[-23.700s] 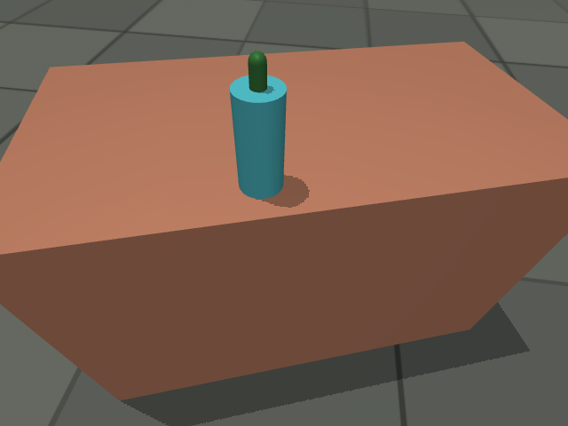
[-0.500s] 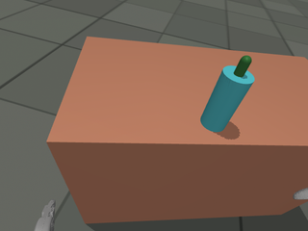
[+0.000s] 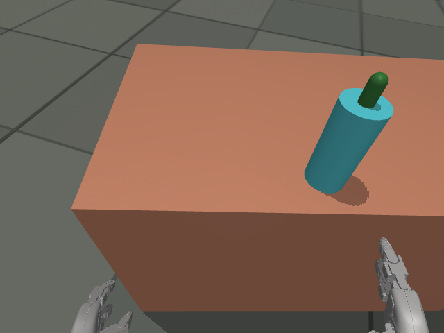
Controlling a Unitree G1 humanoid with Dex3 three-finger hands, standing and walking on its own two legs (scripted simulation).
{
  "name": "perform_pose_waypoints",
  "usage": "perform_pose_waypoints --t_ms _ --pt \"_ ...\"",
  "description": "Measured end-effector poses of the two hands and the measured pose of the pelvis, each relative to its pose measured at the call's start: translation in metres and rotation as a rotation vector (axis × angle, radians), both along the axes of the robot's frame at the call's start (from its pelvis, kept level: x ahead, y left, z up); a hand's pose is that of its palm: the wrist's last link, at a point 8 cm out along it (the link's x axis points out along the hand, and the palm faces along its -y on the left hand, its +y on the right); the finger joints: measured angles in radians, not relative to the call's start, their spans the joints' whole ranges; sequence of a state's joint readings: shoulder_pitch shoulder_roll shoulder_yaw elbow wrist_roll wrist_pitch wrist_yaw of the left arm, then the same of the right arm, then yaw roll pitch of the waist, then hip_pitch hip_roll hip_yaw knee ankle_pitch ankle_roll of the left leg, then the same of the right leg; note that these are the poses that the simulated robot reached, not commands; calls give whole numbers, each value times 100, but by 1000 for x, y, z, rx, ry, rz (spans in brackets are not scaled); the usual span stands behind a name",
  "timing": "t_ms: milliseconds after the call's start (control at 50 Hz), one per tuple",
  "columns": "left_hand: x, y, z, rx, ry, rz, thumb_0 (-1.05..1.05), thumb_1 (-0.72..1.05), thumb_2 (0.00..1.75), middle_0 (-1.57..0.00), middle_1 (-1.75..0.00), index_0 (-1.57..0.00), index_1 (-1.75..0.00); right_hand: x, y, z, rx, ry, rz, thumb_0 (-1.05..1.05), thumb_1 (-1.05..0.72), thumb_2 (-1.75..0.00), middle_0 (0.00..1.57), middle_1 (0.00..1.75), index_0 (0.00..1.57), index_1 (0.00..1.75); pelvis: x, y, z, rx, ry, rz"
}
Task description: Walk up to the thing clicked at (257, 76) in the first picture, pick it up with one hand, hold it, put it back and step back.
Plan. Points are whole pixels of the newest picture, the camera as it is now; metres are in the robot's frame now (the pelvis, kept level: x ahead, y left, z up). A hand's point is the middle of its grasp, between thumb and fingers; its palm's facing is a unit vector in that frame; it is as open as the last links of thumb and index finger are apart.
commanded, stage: home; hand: right
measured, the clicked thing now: (347, 135) +0.43 -0.23 +0.15
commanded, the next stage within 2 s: none
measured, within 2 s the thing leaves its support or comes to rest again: neither
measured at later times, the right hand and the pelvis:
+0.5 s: hand (307, 315) +0.19 -0.17 -0.10, palm faces +0.09 +0.97 -0.25, open 17.6 cm; pelvis +0.01 +0.01 -0.01, yaw +1 degrees
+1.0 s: hand out of the picture +0.11 -0.26 -0.14, palm faces -0.07 +0.92 -0.39, open 17.5 cm; pelvis +0.01 -0.01 +0.00, yaw +2 degrees
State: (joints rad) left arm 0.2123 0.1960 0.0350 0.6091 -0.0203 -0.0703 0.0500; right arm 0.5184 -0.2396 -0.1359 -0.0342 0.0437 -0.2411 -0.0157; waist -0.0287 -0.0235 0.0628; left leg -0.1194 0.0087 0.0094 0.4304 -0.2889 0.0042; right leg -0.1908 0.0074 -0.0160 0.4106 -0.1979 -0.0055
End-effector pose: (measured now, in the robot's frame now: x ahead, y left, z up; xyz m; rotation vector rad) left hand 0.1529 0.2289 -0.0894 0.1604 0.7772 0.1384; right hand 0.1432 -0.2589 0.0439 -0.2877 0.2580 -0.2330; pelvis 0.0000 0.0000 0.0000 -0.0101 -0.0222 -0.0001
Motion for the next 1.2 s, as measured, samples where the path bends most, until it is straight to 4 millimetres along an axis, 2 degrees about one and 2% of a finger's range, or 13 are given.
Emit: perform_pose_waypoints --t_ms 80,160,240,340,400,500,600,740,780,840,1000,1100,1200 --pt "14 -6 6 0 -32 -18 0 75 82 -18 -28 -19 -27 -5 19 -42 94 135 -3 -1 59 -3 6 5 6 5 2 3 0 -2 7 -5" --pt "18 -5 7 12 -37 -30 0 83 87 -19 -29 -20 -29 -7 30 -70 137 236 -11 -1 59 -3 6 5 6 5 4 5 -1 0 7 -9" --pt "11 1 3 35 1 -42 0 87 89 -20 -30 -20 -29 -6 31 -98 153 334 -47 -1 58 -3 6 5 6 5 3 8 -3 2 17 -12" --pt "-9 14 -9 63 95 -22 1 89 90 -20 -30 -20 -30 -1 39 -126 168 454 -33 -1 58 -4 6 5 6 5 1 8 -5 1 47 -4" --pt "-22 20 -15 70 143 2 1 89 90 -20 -30 -20 -30 7 43 -128 163 465 -22 -1 58 -3 6 5 6 5 3 7 -6 2 55 2" --pt "-34 24 -18 62 169 45 1 90 90 -20 -30 -20 -30 24 39 -120 129 437 -24 -1 57 -4 6 5 6 5 9 7 -6 2 52 13" --pt "-32 23 -18 44 156 67 1 90 90 -20 -30 -20 -30 30 38 -119 117 442 -22 -1 56 -4 6 5 6 5 13 6 -5 1 45 20" --pt "-20 20 -13 49 143 36 1 90 91 -20 -30 -20 -30 24 42 -127 129 483 -1 0 55 -5 6 5 6 5 11 5 -5 2 42 22" --pt "-19 24 -15 69 155 0 1 90 90 -20 -30 -20 -30 18 35 -134 82 543 49 0 55 -5 6 5 6 5 10 4 -6 6 40 22" --pt "-24 34 -14 87 171 -1 1 90 90 -20 -30 -21 -30 3 14 -141 38 635 53 0 54 -5 6 5 6 5 10 2 -6 9 29 26" --pt "-59 61 -16 144 274 40 0 90 90 -20 -30 -20 -30 -41 -41 -146 -28 797 -38 0 55 -5 6 5 6 5 8 -6 -3 12 -4 36" --pt "-85 63 -20 152 364 57 0 90 90 -20 -30 -20 -30 -65 -58 -148 -40 886 -66 0 55 -5 6 5 6 5 2 -12 0 11 -12 40" --pt "-107 57 -25 141 438 65 0 90 90 -20 -30 -20 -30 -82 -63 -152 -33 955 -73 0 56 -4 6 5 6 5 -3 -17 2 9 -14 44"
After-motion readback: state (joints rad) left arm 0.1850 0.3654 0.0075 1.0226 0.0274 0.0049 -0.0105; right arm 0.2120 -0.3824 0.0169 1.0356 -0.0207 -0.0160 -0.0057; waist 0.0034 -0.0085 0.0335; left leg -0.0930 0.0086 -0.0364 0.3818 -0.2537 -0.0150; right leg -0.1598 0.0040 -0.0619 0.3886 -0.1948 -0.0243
